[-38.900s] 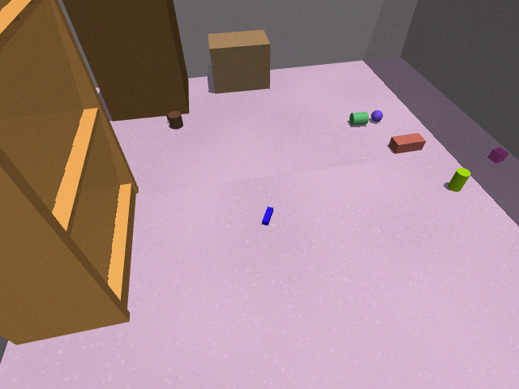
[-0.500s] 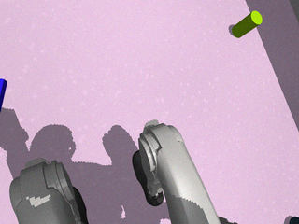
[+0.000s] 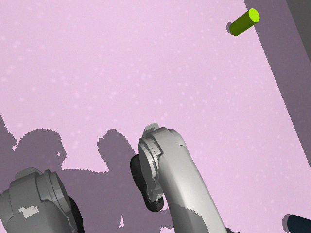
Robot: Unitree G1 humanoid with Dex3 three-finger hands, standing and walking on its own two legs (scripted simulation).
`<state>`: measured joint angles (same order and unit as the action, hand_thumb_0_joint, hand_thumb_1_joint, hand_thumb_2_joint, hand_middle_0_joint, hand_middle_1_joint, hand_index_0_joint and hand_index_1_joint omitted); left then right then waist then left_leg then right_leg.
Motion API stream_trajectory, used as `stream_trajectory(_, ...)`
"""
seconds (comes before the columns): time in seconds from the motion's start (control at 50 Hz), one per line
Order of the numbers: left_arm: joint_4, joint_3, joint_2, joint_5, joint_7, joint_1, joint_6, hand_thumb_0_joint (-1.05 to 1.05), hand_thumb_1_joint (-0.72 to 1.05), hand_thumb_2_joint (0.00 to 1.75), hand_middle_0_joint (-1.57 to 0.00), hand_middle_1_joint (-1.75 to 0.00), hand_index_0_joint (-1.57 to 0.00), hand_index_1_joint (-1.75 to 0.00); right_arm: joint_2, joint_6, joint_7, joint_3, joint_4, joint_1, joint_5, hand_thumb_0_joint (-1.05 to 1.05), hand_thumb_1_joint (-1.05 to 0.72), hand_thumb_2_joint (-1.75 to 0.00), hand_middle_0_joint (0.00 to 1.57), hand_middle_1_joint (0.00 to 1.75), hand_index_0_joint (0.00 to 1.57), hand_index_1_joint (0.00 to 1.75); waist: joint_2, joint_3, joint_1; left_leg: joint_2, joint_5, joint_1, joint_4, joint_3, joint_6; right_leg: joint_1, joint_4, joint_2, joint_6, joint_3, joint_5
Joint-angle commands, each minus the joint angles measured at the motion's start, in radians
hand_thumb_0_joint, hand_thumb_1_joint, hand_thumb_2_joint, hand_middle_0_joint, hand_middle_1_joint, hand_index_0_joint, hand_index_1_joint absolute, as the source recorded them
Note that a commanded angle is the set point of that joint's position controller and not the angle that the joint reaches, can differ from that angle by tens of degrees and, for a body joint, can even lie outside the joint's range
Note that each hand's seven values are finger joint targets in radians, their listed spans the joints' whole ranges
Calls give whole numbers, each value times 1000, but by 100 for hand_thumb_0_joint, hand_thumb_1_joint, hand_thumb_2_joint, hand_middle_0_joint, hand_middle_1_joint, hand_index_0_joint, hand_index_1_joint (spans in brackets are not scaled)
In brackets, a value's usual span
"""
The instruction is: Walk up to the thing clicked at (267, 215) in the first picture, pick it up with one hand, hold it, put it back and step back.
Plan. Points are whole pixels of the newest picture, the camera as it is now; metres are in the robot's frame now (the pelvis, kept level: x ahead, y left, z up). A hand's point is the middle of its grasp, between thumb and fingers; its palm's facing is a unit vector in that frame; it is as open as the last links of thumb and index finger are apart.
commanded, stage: rise first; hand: left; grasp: from above
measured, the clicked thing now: out of the picture +0.52 +0.30 -0.32
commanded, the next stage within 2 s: none
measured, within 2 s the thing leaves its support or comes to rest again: neither
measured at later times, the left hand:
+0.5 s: hand out of the picture +0.47 +0.32 -0.20, palm faces -0.04 -0.46 -0.89, open 13.7 cm
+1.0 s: hand out of the picture +0.47 +0.32 -0.21, palm faces -0.04 -0.45 -0.89, open 13.4 cm
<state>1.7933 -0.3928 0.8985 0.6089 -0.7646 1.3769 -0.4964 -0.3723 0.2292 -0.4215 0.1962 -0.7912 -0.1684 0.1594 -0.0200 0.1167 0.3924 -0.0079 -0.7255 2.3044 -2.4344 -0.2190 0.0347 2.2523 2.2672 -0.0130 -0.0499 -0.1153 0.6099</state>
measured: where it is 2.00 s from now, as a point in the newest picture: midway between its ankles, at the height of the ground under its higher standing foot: (115, 214)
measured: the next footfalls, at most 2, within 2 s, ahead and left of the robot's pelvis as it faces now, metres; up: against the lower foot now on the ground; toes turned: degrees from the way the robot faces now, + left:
none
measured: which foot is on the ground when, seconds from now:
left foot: down 0.00-1.00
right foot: down 0.00-1.00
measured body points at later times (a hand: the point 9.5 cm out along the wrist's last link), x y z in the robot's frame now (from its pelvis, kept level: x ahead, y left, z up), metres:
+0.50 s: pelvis +0.00 +0.00 +0.00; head +0.30 +0.08 +0.33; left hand +0.47 +0.34 -0.15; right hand -0.01 -0.25 -0.06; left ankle +0.06 +0.13 -0.30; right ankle +0.12 -0.12 -0.30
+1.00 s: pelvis +0.00 +0.00 +0.00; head +0.30 +0.09 +0.33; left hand +0.47 +0.34 -0.15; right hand -0.01 -0.25 -0.06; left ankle +0.06 +0.13 -0.30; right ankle +0.12 -0.12 -0.30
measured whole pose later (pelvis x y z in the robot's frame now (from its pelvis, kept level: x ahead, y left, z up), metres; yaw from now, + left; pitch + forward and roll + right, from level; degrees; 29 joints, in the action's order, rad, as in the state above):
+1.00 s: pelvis +0.00 +0.00 +0.00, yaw -1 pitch +33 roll -13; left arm 1.77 -0.37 0.95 0.59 -0.77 1.38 -0.50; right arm -0.37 0.24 -0.44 0.24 -0.77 -0.16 0.16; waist -0.05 0.15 0.42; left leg -0.01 -0.74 2.29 -2.44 -0.24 0.04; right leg 2.23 2.26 -0.01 -0.05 -0.14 0.62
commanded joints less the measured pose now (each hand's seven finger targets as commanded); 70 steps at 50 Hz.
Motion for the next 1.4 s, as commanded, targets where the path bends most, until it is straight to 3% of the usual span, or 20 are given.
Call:
stream_trajectory(0.0,-101,46,167,20,-41,290,1,0,-50,96,-13,-99,-12,-100,-302,-5,-3,-60,-40,-268,-3,0,-91,-90,20,30,20,30,399,-689,67,-20,219,-434,248,98,-39,-459,-192,-35,56,-102,-239)
stream_trajectory(0.04,-128,30,203,17,-49,322,1,0,-49,95,-15,-97,-13,-99,-322,-2,-3,-66,-41,-258,-5,0,-91,-90,20,30,20,30,426,-700,63,-23,216,-455,256,89,-39,-454,-192,-30,55,-108,-241)
stream_trajectory(0.1,-98,49,188,20,-44,298,1,0,-50,96,-14,-98,-12,-100,-315,-4,-6,-54,-49,-265,-5,0,-92,-90,20,30,20,30,415,-670,74,-24,198,-441,262,84,-37,-451,-189,-32,57,-113,-224)
stream_trajectory(0.12,-134,41,211,34,-44,317,4,0,-49,95,-14,-98,-12,-100,-311,-3,-7,-54,-35,-261,-4,0,-92,-90,20,30,20,30,432,-688,72,-22,208,-462,263,80,-38,-445,-190,-29,58,-112,-233)
stream_trajectory(0.24,-103,62,193,21,-39,285,-5,0,-48,94,-15,-97,-14,-98,-316,-2,-6,-47,-39,-251,-1,0,-92,-90,20,30,20,30,403,-653,87,-19,190,-427,253,91,-43,-461,-203,-34,52,-112,-222)
stream_trajectory(0.28,-138,44,224,18,-45,309,1,0,-47,93,-17,-95,-15,-97,-321,0,-8,-48,-36,-258,-5,0,-92,-90,20,30,20,30,431,-686,71,-24,210,-456,256,83,-39,-460,-196,-32,54,-113,-238)
stream_trajectory(0.34,-153,43,217,15,-45,307,0,0,-48,94,-16,-94,-14,-97,-326,-5,-13,-46,-7,-263,-8,0,-92,-90,20,30,20,30,439,-709,75,-27,246,-486,252,77,-34,-473,-184,-33,57,-116,-269)
stream_trajectory(0.38,-130,43,231,18,-50,307,-3,0,-48,94,-17,-94,-15,-96,-330,-1,-9,-47,-24,-245,-5,0,-92,-90,20,30,20,30,439,-674,79,-26,214,-466,260,78,-37,-456,-192,-32,55,-118,-245)
stream_trajectory(0.42,-118,55,205,20,-50,291,-2,0,-49,95,-16,-94,-14,-97,-314,-3,-12,-37,-21,-263,-6,0,-92,-90,20,30,20,30,435,-673,86,-26,225,-475,250,81,-35,-466,-195,-36,56,-116,-253)
stream_trajectory(0.5,-138,42,225,13,-65,321,1,0,-48,94,-17,-93,-15,-96,-319,0,-14,-38,-32,-257,-3,0,-92,-90,20,30,20,30,445,-679,78,-27,220,-466,251,82,-38,-476,-200,-33,55,-116,-254)
stream_trajectory(0.54,-132,59,201,8,-53,290,2,0,-47,94,-18,-92,-16,-95,-316,0,-16,-34,-21,-259,-3,0,-92,-90,20,30,20,30,445,-661,92,-26,224,-464,251,82,-34,-466,-194,-34,55,-117,-253)
stream_trajectory(0.58,-172,41,231,9,-57,317,5,0,-46,92,-18,-92,-16,-94,-324,1,-18,-41,-22,-261,-7,0,-92,-90,20,30,20,30,466,-695,76,-30,236,-503,258,69,-31,-458,-185,-32,58,-121,-263)
stream_trajectory(0.6,-140,50,225,7,-57,296,0,0,-46,92,-18,-92,-16,-95,-325,0,-17,-38,-25,-244,-1,0,-92,-90,20,30,20,30,456,-661,84,-27,224,-488,263,71,-32,-450,-186,-30,57,-125,-253)
stream_trajectory(0.76,-106,59,204,15,-50,264,-5,0,-45,92,-19,-91,-17,-94,-319,1,-16,-36,-28,-260,-9,0,-92,-90,20,30,20,30,428,-662,80,-30,220,-467,259,75,-34,-465,-198,-39,57,-119,-249)
stream_trajectory(0.78,-119,64,207,15,-47,267,-2,0,-44,92,-20,-90,-18,-93,-314,0,-17,-32,-23,-262,-7,0,-92,-90,20,30,20,30,429,-651,87,-25,228,-452,253,82,-37,-479,-199,-37,54,-113,-260)
stream_trajectory(0.8,-153,48,232,15,-52,302,4,0,-44,91,-19,-90,-18,-92,-316,1,-16,-36,-36,-260,-8,0,-91,-90,20,30,20,30,444,-675,73,-30,221,-473,256,72,-36,-460,-200,-33,55,-116,-252)
stream_trajectory(0.88,-110,61,206,12,-52,276,4,0,-41,88,-21,-90,-19,-92,-318,3,-18,-32,-29,-259,-2,0,-91,-90,20,30,20,30,437,-639,92,-28,224,-476,258,69,-35,-454,-190,-34,57,-121,-255)
stream_trajectory(1.1,-161,49,235,0,-59,312,5,0,-41,89,-23,-87,-20,-89,-326,9,-19,-25,-27,-256,-3,0,-92,-90,20,30,20,30,466,-681,83,-29,239,-496,254,76,-32,-478,-195,-32,57,-118,-269)
stream_trajectory(1.18,-123,53,239,7,-58,284,3,0,-38,87,-26,-82,-23,-85,-328,11,-16,-19,-21,-244,5,0,-91,-90,20,30,20,30,438,-644,99,-27,229,-481,255,73,-34,-472,-199,-33,54,-120,-260)
stream_trajectory(1.38,-144,47,262,-1,-50,278,3,0,-38,86,-25,-83,-23,-86,-332,19,-16,-20,-32,-249,-4,0,-91,-90,20,30,20,30,434,-661,88,-27,217,-469,255,72,-38,-485,-204,-33,48,-120,-255)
